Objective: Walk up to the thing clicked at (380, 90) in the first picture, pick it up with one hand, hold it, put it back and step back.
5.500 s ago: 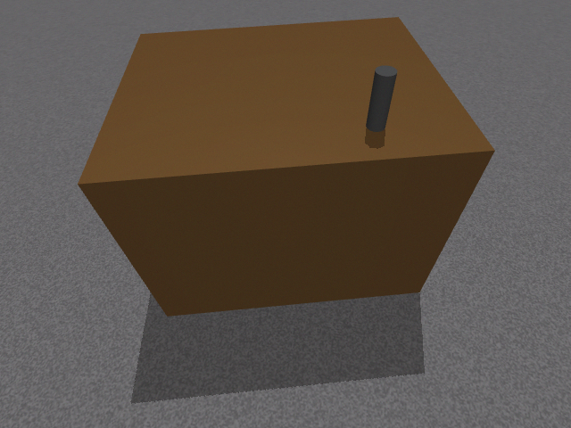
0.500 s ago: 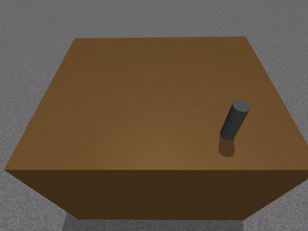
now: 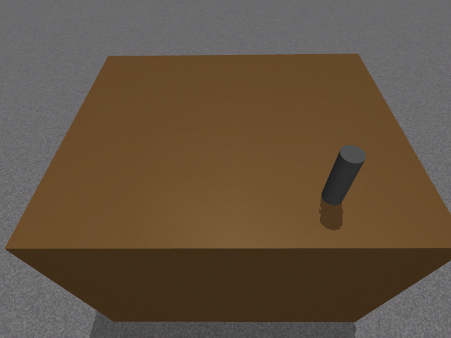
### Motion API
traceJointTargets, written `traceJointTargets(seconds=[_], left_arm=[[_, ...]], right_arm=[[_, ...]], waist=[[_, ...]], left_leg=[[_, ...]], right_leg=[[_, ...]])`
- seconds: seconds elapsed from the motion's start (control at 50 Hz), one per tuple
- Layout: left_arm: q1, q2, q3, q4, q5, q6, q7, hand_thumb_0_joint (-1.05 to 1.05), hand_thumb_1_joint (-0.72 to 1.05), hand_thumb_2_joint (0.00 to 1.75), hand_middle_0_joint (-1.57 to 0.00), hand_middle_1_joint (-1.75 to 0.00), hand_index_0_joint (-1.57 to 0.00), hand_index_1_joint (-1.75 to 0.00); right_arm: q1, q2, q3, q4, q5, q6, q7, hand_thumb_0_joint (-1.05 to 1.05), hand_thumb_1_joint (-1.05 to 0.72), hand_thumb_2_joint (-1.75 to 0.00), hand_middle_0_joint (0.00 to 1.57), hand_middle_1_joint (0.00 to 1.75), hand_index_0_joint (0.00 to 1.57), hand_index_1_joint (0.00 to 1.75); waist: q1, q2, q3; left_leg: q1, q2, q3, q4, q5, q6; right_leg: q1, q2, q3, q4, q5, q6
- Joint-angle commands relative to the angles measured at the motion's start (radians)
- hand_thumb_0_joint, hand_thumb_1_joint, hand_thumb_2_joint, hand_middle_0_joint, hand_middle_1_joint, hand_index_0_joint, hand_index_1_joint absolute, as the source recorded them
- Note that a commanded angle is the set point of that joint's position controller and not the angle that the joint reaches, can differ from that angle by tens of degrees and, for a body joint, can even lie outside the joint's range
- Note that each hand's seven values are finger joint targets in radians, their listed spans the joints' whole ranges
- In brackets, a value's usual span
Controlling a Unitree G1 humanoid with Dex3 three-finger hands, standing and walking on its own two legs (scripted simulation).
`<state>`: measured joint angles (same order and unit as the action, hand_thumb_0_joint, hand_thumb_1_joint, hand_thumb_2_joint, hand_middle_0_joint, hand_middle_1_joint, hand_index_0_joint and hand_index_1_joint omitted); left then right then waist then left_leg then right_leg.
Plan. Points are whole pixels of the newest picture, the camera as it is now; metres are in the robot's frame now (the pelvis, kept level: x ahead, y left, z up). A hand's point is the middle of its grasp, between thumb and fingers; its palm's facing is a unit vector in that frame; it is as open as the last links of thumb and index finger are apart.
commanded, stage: stand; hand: right
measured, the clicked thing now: (341, 177) +0.44 -0.21 -0.01
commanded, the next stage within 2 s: rise first in 0.62 s
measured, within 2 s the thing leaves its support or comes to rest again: neither
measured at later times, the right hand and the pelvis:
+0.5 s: hand out of the picture +0.07 -0.25 -0.16, palm faces -0.02 +0.94 -0.34, open 7.4 cm; pelvis +0.00 +0.00 +0.00, yaw +0 degrees
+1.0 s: hand (378, 323) +0.18 -0.25 -0.11, palm faces +0.19 +0.93 -0.32, open 11.8 cm; pelvis -0.01 +0.00 -0.01, yaw +0 degrees
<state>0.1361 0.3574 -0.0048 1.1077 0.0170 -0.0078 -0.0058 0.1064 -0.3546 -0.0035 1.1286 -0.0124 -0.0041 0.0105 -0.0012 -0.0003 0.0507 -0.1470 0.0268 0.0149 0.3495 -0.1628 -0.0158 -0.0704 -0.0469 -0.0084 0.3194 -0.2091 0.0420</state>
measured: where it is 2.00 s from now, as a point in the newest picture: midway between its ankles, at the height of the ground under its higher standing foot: outside the picture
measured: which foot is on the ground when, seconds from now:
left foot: down 0.00-1.00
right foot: down 0.00-1.00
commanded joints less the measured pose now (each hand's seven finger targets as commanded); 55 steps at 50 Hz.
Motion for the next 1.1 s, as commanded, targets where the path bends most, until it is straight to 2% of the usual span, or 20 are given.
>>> traceJointTargets(seconds=[0.0,0.32,0.38,0.5,0.58,0.68,0.7,0.72,0.74,0.76,0.78,0.8,0.84,0.86,0.9,0.92,0.96,1.02,1.04,1.08], left_arm=[[-0.029,0.214,0.046,-0.059,-0.002,-0.019,0.013,0.00,0.90,0.90,-0.20,-0.30,-0.20,-0.30],[-0.022,0.213,0.047,-0.056,-0.003,-0.016,0.014,0.00,0.90,0.90,-0.20,-0.30,-0.20,-0.30],[-0.025,0.212,0.047,-0.058,-0.003,-0.019,0.014,0.00,0.90,0.90,-0.20,-0.30,-0.20,-0.30],[-0.015,0.208,0.047,-0.058,-0.003,-0.015,0.012,0.00,0.90,0.90,-0.20,-0.30,-0.20,-0.30],[-0.028,0.214,0.048,-0.064,-0.002,-0.018,0.014,0.00,0.90,0.90,-0.20,-0.30,-0.20,-0.30],[-0.020,0.209,0.047,-0.055,-0.003,-0.015,0.013,0.00,0.90,0.90,-0.20,-0.30,-0.20,-0.30],[-0.020,0.210,0.048,-0.059,-0.001,-0.016,0.013,0.00,0.82,0.82,-0.12,-0.22,-0.12,-0.22],[-0.371,0.057,0.036,-0.410,-0.087,-0.132,0.023,0.00,0.74,0.74,-0.04,-0.14,-0.04,-0.14],[-0.364,0.074,0.016,-0.436,-0.114,-0.149,0.042,0.00,0.66,0.66,-0.02,-0.06,-0.01,-0.06],[-0.265,0.144,0.056,-0.337,-0.111,-0.145,0.061,0.00,0.58,0.58,-0.02,-0.03,0.00,-0.05],[-0.186,0.180,0.102,-0.285,-0.113,-0.132,0.064,0.00,0.50,0.50,-0.02,-0.03,0.00,-0.05],[-0.158,0.193,0.144,-0.297,-0.110,-0.125,0.075,0.00,0.42,0.42,-0.02,-0.04,-0.01,-0.05],[-0.173,0.150,0.123,-0.320,-0.107,-0.136,0.092,0.00,0.26,0.26,-0.03,-0.04,-0.02,-0.05],[-0.128,0.156,0.142,-0.310,-0.096,-0.133,0.098,0.00,0.25,0.24,-0.03,-0.04,-0.02,-0.04],[-0.048,0.110,0.173,-0.237,-0.060,-0.114,0.086,0.00,0.16,0.19,-0.04,-0.05,-0.04,-0.04],[0.005,0.086,0.178,-0.264,-0.052,-0.109,0.083,0.00,0.10,0.16,-0.04,-0.05,-0.05,-0.04],[-0.052,0.091,0.177,-0.324,-0.053,-0.103,0.086,0.00,0.01,0.12,-0.05,-0.05,-0.06,-0.04],[-0.048,0.009,0.137,-0.384,-0.063,-0.096,0.078,0.00,-0.18,0.10,-0.05,-0.05,-0.05,-0.04],[-0.049,0.053,0.168,-0.426,-0.061,-0.099,0.086,0.00,-0.23,0.09,-0.05,-0.05,-0.05,-0.04],[-0.033,0.043,0.149,-0.498,-0.060,-0.102,0.087,0.00,-0.38,0.06,-0.06,-0.05,-0.06,-0.05]], right_arm=[[-0.051,-0.212,-0.042,-0.060,0.006,-0.022,-0.013,0.00,-0.90,-0.90,0.20,0.30,0.20,0.30],[-0.040,-0.215,-0.041,-0.056,0.006,-0.023,-0.013,0.00,-0.90,-0.90,0.20,0.30,0.20,0.30],[-0.042,-0.214,-0.042,-0.057,0.005,-0.023,-0.013,0.00,-0.90,-0.90,0.20,0.30,0.20,0.30],[-0.042,-0.216,-0.042,-0.058,0.004,-0.024,-0.013,0.00,-0.90,-0.90,0.20,0.30,0.20,0.30],[-0.041,-0.211,-0.043,-0.060,0.004,-0.025,-0.015,0.00,-0.90,-0.90,0.20,0.30,0.20,0.30],[-0.040,-0.213,-0.041,-0.057,0.005,-0.022,-0.013,0.00,-0.90,-0.90,0.20,0.30,0.20,0.30],[-0.040,-0.215,-0.044,-0.060,0.004,-0.022,-0.014,0.00,-0.82,-0.82,0.12,0.22,0.12,0.22],[-0.391,-0.037,-0.007,-0.411,0.076,-0.100,-0.025,0.00,-0.74,-0.74,0.07,0.14,0.06,0.14],[-0.337,-0.083,-0.015,-0.468,0.117,-0.144,-0.046,0.00,-0.66,-0.66,0.07,0.06,0.06,0.06],[-0.214,-0.166,-0.064,-0.325,0.106,-0.136,-0.064,0.00,-0.58,-0.58,0.06,0.05,0.06,0.05],[-0.151,-0.182,-0.097,-0.252,0.102,-0.117,-0.070,0.00,-0.50,-0.50,0.07,0.04,0.06,0.04],[-0.153,-0.214,-0.138,-0.259,0.103,-0.116,-0.080,0.00,-0.42,-0.42,0.07,0.04,0.06,0.04],[-0.157,-0.213,-0.151,-0.365,0.095,-0.137,-0.099,0.00,-0.27,-0.26,0.07,0.04,0.06,0.04],[-0.108,-0.209,-0.162,-0.379,0.087,-0.133,-0.104,0.00,-0.22,-0.20,0.06,0.05,0.06,0.05],[0.063,-0.179,-0.210,-0.378,0.063,-0.113,-0.095,0.00,-0.14,-0.19,0.06,0.05,0.06,0.05],[0.100,-0.182,-0.224,-0.438,0.057,-0.111,-0.092,0.00,-0.06,-0.17,0.06,0.05,0.06,0.05],[0.031,-0.171,-0.206,-0.538,0.058,-0.107,-0.091,0.00,0.03,-0.14,0.06,0.05,0.06,0.05],[0.042,-0.071,-0.157,-0.632,0.070,-0.096,-0.077,0.00,0.19,-0.11,0.05,0.05,0.05,0.05],[0.046,-0.107,-0.182,-0.685,0.068,-0.098,-0.081,0.00,0.24,-0.10,0.05,0.05,0.05,0.05],[0.075,-0.115,-0.187,-0.761,0.067,-0.100,-0.080,0.00,0.37,-0.08,0.05,0.05,0.05,0.05]], waist=[[-0.001,-0.012,-0.067],[0.001,0.001,-0.047],[0.000,-0.007,-0.056],[0.002,0.013,-0.043],[-0.002,-0.008,-0.069],[-0.002,0.006,-0.040],[0.001,0.002,-0.060],[0.017,-0.079,-0.103],[-0.026,0.004,-0.123],[-0.032,0.031,-0.057],[-0.009,0.038,-0.025],[-0.010,0.032,-0.115],[-0.020,-0.013,-0.237],[-0.018,-0.028,-0.264],[-0.043,-0.030,-0.221],[-0.024,-0.025,-0.257],[-0.011,-0.045,-0.268],[-0.003,-0.022,-0.190],[-0.001,-0.023,-0.203],[-0.011,-0.007,-0.179]], left_leg=[[0.054,0.105,-0.088,-0.047,0.133,0.033],[0.040,0.106,-0.090,-0.059,0.099,0.036],[0.047,0.108,-0.095,-0.056,0.143,0.036],[0.028,0.102,-0.096,-0.070,0.079,0.034],[0.051,0.106,-0.092,-0.051,0.144,0.037],[0.028,0.102,-0.098,-0.068,0.074,0.035],[0.039,0.105,-0.095,-0.057,0.094,0.042],[-0.058,-0.007,0.008,0.034,0.056,0.010],[0.022,-0.016,0.019,-0.007,-0.031,0.007],[-0.005,-0.018,0.025,-0.026,-0.079,0.007],[-0.049,-0.014,0.036,-0.002,-0.066,0.004],[-0.026,-0.010,0.030,0.017,0.000,-0.004],[0.018,-0.003,0.026,0.048,0.099,0.003],[0.029,-0.006,0.025,0.055,0.136,0.009],[0.020,-0.015,0.030,0.058,0.157,0.014],[0.047,-0.018,0.031,0.053,0.193,0.010],[0.052,-0.021,0.038,0.046,0.202,0.007],[0.018,-0.027,0.052,0.027,0.165,0.006],[0.016,-0.025,0.051,0.025,0.160,0.006],[0.015,-0.022,0.056,0.016,0.145,0.006]], right_leg=[[-0.043,-0.091,0.055,-0.061,0.108,-0.050],[-0.041,-0.092,0.055,-0.063,0.084,-0.050],[-0.039,-0.092,0.054,-0.062,0.100,-0.048],[-0.046,-0.090,0.051,-0.063,0.065,-0.050],[-0.038,-0.095,0.055,-0.055,0.105,-0.051],[-0.047,-0.090,0.050,-0.057,0.057,-0.052],[-0.040,-0.095,0.053,-0.058,0.077,-0.053],[-0.172,0.046,-0.042,0.059,0.065,-0.047],[-0.126,0.038,-0.036,0.021,0.007,-0.048],[-0.163,0.041,-0.037,0.011,-0.028,-0.054],[-0.170,0.044,-0.042,0.031,-0.020,-0.052],[-0.155,0.053,-0.046,0.058,0.035,-0.055],[-0.117,0.049,-0.041,0.078,0.136,-0.045],[-0.110,0.050,-0.040,0.078,0.176,-0.040],[-0.150,0.053,-0.038,0.071,0.191,-0.044],[-0.130,0.054,-0.041,0.070,0.216,-0.047],[-0.107,0.054,-0.042,0.061,0.216,-0.041],[-0.135,0.044,-0.040,0.048,0.182,-0.043],[-0.120,0.046,-0.042,0.047,0.179,-0.043],[-0.121,0.046,-0.040,0.039,0.170,-0.046]])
